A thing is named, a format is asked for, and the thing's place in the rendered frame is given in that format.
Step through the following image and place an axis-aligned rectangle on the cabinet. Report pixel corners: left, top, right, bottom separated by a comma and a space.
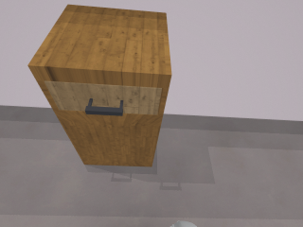
27, 4, 172, 167

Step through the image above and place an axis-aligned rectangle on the drawer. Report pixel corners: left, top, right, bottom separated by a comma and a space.
44, 80, 162, 115

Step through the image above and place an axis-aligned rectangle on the handle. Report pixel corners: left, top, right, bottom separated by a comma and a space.
85, 98, 124, 116

